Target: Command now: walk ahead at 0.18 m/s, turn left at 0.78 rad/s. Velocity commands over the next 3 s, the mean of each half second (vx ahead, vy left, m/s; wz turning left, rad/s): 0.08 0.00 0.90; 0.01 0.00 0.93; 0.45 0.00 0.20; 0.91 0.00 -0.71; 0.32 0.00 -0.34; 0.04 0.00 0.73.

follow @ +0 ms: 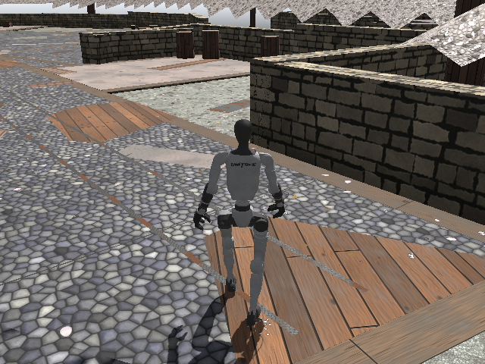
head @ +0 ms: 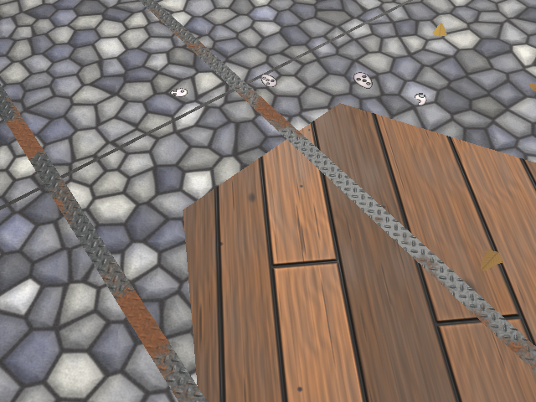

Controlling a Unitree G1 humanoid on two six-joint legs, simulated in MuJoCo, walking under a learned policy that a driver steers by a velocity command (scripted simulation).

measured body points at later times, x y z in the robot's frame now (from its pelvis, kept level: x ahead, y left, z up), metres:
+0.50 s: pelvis +0.15 -0.05 +0.00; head +0.18 -0.04 +0.45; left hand +0.18 +0.28 -0.08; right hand +0.45 -0.24 -0.06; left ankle +0.17 +0.06 -0.72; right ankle +0.28 -0.14 -0.73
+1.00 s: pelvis +0.14 -0.05 +0.00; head +0.14 +0.01 +0.45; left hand -0.02 +0.24 -0.11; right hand +0.47 -0.07 -0.06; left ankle +0.06 +0.01 -0.73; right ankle +0.26 -0.15 -0.68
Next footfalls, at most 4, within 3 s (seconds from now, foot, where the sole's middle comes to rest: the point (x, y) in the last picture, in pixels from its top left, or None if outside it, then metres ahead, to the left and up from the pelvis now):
0.04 left None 0.21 0.06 -0.76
0.48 right None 0.31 -0.12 -0.76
0.92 left None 0.08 0.04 -0.76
1.44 right None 0.33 0.02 -0.76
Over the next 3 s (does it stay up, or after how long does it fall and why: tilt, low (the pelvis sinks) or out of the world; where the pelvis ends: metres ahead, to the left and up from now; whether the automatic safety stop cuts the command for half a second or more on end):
stays up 0.67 0.56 0.02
